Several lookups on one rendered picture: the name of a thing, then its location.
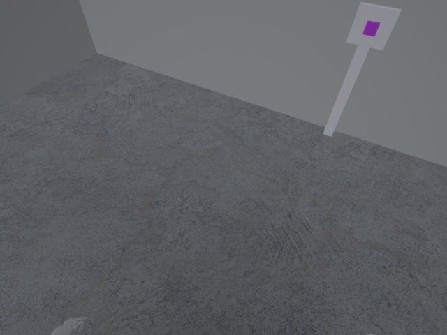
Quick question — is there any button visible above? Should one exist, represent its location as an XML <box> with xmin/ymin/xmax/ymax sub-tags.
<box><xmin>363</xmin><ymin>20</ymin><xmax>380</xmax><ymax>36</ymax></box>

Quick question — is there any panel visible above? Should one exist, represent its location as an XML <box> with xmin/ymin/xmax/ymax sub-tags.
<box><xmin>323</xmin><ymin>2</ymin><xmax>402</xmax><ymax>137</ymax></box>

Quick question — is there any robot left hand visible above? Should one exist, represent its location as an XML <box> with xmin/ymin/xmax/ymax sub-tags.
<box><xmin>51</xmin><ymin>317</ymin><xmax>89</xmax><ymax>335</ymax></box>

